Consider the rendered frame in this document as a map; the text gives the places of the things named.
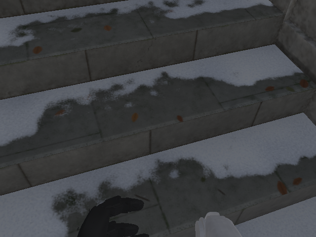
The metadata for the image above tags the robot right shin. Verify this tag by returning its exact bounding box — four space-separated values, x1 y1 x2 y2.
204 211 220 219

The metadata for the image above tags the robot left hand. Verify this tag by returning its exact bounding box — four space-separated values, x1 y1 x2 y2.
77 196 149 237

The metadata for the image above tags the right robot thigh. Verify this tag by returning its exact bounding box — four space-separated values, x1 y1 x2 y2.
195 215 242 237

